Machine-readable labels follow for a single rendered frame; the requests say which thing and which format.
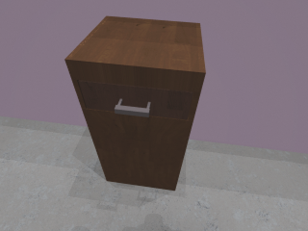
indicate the handle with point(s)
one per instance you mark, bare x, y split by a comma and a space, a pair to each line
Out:
132, 111

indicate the drawer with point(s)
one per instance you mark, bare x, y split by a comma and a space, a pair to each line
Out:
163, 102

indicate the cabinet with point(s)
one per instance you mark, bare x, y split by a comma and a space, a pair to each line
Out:
162, 54

